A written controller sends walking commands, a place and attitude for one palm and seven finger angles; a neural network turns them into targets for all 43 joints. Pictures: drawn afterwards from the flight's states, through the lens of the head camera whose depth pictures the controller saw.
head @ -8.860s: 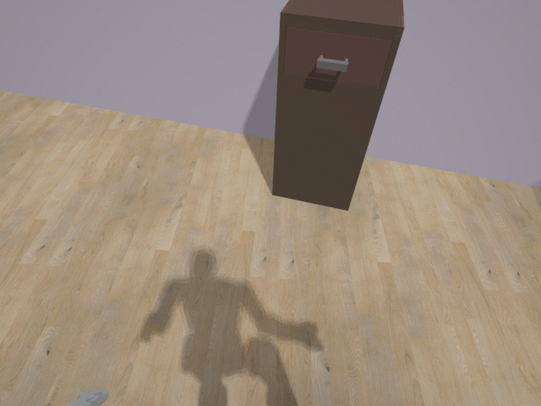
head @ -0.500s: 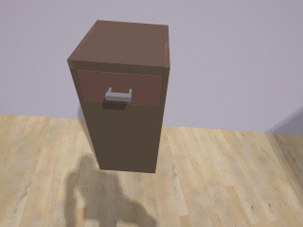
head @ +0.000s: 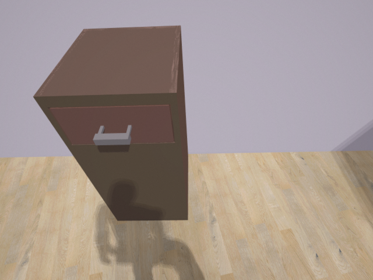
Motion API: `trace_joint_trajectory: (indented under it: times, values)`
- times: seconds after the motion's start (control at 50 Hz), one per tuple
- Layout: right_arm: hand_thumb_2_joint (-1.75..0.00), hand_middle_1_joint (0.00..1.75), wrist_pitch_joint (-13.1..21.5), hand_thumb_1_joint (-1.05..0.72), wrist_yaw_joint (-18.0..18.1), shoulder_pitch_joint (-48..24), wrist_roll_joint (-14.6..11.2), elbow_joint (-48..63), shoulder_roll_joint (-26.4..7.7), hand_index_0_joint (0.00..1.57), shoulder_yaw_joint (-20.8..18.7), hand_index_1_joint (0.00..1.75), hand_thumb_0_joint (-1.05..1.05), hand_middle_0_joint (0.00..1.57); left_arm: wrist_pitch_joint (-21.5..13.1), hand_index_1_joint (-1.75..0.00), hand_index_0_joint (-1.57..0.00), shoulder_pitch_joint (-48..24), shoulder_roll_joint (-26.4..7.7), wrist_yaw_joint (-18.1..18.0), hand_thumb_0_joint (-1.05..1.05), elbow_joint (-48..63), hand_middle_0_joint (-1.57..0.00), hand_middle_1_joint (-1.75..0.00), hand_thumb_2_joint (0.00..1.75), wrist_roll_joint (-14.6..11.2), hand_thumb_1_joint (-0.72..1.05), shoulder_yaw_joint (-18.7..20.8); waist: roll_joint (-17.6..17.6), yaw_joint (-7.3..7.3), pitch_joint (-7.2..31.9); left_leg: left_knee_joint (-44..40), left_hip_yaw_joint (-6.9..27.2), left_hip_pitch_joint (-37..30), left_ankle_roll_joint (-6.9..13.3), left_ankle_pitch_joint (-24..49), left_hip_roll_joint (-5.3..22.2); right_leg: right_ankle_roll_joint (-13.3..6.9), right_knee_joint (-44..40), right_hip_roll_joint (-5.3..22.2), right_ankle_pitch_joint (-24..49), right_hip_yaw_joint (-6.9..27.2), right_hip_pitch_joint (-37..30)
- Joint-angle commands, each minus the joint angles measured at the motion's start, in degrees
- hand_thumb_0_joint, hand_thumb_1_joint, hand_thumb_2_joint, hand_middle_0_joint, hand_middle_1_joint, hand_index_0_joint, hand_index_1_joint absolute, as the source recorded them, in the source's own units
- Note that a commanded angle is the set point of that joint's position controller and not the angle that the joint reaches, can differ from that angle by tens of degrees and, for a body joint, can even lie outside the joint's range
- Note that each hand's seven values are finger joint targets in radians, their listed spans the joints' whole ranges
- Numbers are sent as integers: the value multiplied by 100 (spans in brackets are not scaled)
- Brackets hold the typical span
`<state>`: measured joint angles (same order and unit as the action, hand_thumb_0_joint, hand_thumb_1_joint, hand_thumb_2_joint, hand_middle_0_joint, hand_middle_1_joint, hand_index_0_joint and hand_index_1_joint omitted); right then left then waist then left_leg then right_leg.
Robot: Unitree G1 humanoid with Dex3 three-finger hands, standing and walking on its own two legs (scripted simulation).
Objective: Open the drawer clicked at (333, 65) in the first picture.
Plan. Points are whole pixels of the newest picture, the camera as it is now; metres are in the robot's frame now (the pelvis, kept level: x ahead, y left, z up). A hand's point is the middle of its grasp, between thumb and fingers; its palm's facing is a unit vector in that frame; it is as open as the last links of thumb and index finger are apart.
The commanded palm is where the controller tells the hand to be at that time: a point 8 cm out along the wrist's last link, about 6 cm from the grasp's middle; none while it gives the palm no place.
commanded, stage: come to a stop and stand still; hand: left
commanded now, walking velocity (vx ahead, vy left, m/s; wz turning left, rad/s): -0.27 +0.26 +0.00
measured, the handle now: (114, 133) +0.52 +0.25 -0.02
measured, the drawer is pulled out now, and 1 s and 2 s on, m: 0.00 0.00 0.00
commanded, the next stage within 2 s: look again from close up in 1.54 s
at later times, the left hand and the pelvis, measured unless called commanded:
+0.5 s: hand out of the picture +0.03 +0.22 -0.18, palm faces +0.05 -0.98 -0.21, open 7.4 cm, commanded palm none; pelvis +0.01 +0.03 +0.00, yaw -2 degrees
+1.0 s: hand out of the picture -0.03 +0.15 -0.17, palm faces +0.06 -0.98 -0.16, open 7.4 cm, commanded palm none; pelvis -0.01 +0.00 +0.00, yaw -1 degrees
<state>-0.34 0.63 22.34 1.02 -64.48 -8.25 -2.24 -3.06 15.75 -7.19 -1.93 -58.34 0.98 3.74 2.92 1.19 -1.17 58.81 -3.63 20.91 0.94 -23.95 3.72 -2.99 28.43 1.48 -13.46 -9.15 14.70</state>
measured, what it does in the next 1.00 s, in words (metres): steps on the spot: left foot, then right foot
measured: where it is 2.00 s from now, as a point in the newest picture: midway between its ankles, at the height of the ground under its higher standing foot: outside the picture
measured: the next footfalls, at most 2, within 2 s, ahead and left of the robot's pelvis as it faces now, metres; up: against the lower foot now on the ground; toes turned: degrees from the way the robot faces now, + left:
left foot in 0.32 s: +0.11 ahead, +0.12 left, +0.00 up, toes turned +4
right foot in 0.72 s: -0.03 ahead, -0.11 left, +0.00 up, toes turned -4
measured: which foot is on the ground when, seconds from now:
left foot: up 0.00-0.30, down 0.32-0.72, up 0.74-1.00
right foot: down 0.00-0.34, up 0.36-0.70, down 0.72-1.00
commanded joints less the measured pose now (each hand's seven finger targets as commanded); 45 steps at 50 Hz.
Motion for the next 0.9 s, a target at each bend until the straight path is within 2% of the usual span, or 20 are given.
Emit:
trace_joint_trajectory:
  times: [0.0,0.08,0.14,0.2,0.26,0.28,0.3,0.32,0.34,0.38,0.42,0.48,0.58,0.64,0.66,0.7,0.72,0.78,0.82,0.88]
  values:
    - [-90,30,-33,-90,65,273,-39,219,123,20,57,30,0,20,5,-30,-20,283,-452,-66,0,131,-20,-30,90,40,90,-104,-675,89,-180,-752,136,157,-203,381,125,-499,-1191,1403,3661,785,-86]
    - [-90,30,-197,-90,67,-255,-27,518,-138,20,-35,30,0,20,187,-30,-20,532,-875,-135,0,109,-20,-30,90,47,90,43,-686,-164,-78,-1141,53,337,-298,395,-81,-770,-881,1691,4102,1105,-526]
    - [-90,30,-253,-90,51,-560,-14,742,-294,20,-100,30,0,20,251,-30,-20,476,-1020,-158,0,164,-20,-30,90,64,90,115,-773,-203,-22,-1100,198,401,-296,257,-110,-910,-746,1851,4152,1309,-565]
    - [-90,30,-242,-90,41,-714,-25,888,-347,20,-133,30,0,20,292,-30,-20,315,-1053,-148,0,247,-20,-30,90,96,90,144,-947,-168,89,-1525,237,182,-270,264,-133,-862,-561,1792,3934,1309,-609]
    - [-90,30,-155,-90,54,-385,-23,811,-378,20,-134,30,0,20,346,-30,-20,141,-1017,-120,0,281,-20,-30,90,54,90,115,-855,40,286,-3102,83,-958,-217,1743,-147,-432,29,1365,2903,1053,-260]
    - [-90,30,-80,-90,73,-301,3,787,-607,20,-148,30,0,20,371,-30,-20,298,-816,-104,0,292,-20,-30,90,33,90,64,-178,-2,524,-3386,411,-1568,-59,3239,323,-127,489,892,1889,825,13]
    - [-90,30,-30,-90,98,-371,26,884,-980,20,-180,30,0,20,399,-30,-20,571,-534,-95,0,313,-20,-30,90,-14,90,-7,891,-104,631,-3572,1496,-1831,474,5172,1362,248,1073,287,-124,389,532]
    - [-90,30,-61,-90,121,-539,4,972,-1083,20,-206,30,0,20,427,-30,-20,583,-498,-113,0,291,-20,-30,90,-4,90,-71,1133,-93,460,-3898,1536,-1300,952,5457,1731,320,2061,74,-1986,579,454]
    - [-90,30,-56,-90,150,-778,29,1047,-1035,20,-165,30,0,20,448,-30,-20,625,-488,-109,0,267,-20,-30,90,6,90,-59,704,-158,318,-3989,1366,-876,1144,4797,1720,296,2676,91,-2019,841,392]
    - [-90,30,-29,-90,210,-1106,39,1073,-882,20,-92,30,0,20,515,-30,-20,546,-554,-65,0,140,-20,-30,90,47,90,-10,626,-211,128,-4201,1305,-589,1045,3704,1440,323,3157,86,-1553,1115,578]
    - [-90,30,-7,-90,205,-1185,22,1087,-834,20,-65,30,0,20,513,-30,-20,607,-588,-9,0,92,-20,-30,90,71,90,-18,341,-221,193,-4246,1105,-674,961,3185,1284,396,3180,87,-1125,1110,700]
    - [-90,30,-7,-90,226,-965,13,977,-927,20,-104,30,0,20,566,-30,-20,572,-591,49,0,118,-20,-30,90,70,90,-14,231,-99,400,-4435,1218,-1122,897,2189,1310,481,2914,78,-1030,1061,894]
    - [-90,30,-58,-90,179,-708,81,782,-1036,20,-184,30,0,20,577,-30,-20,362,-455,106,0,177,-20,-30,90,67,90,-79,435,93,305,-4761,1459,-1123,800,527,1322,411,1220,89,-1515,796,377]
    - [-90,30,-78,-90,109,-714,71,658,-1003,20,-186,30,0,20,493,-30,-20,955,-399,94,0,-95,-20,-30,90,33,90,-105,420,-162,248,-4716,1084,-556,397,-8,872,284,-490,-124,-669,456,-748]
    - [-90,30,-91,-90,82,-733,43,625,-857,20,-169,30,0,20,452,-30,-20,1212,-481,75,0,-208,-20,-30,90,46,90,-94,91,-252,215,-4445,745,-262,147,-165,532,223,-1076,-32,-387,568,-1179]
    - [-90,30,-119,-90,22,-891,-24,760,-315,20,-25,30,0,20,355,-30,-20,1070,-1055,8,0,-169,-20,-30,90,76,90,-47,-1545,-229,-306,-2974,-1,396,-233,75,-243,-331,-2231,1405,-2265,2362,-483]
    - [-90,30,-150,-90,-22,-986,18,797,-486,20,-59,30,0,20,350,-30,-20,639,-1176,-18,0,8,-20,-30,90,60,90,-39,-1281,-194,-554,-2405,71,270,-222,87,-139,-524,-2552,1839,-2740,2647,255]
    - [-90,30,-107,-90,-62,-699,46,566,-491,20,-40,30,0,20,198,-30,-20,315,-966,-24,0,58,-20,-30,90,25,90,-62,-1072,-95,-864,-1587,255,560,-118,563,-57,-510,-2225,1511,-1283,2219,12]
    - [-90,30,-77,-90,-81,-530,31,492,-500,20,-54,30,0,20,155,-30,-20,498,-918,-16,0,-13,-20,-30,90,34,90,-58,-833,-126,-858,-1344,200,746,-139,587,-52,-505,-1970,1488,-456,1947,-292]
    - [-90,30,-38,-90,-36,-505,16,520,-443,20,-25,30,0,20,125,-30,-20,798,-888,-27,0,-123,-20,-30,90,51,90,-31,-941,-249,-634,-1472,113,861,-217,440,-46,-565,-1499,1525,1269,1663,-955]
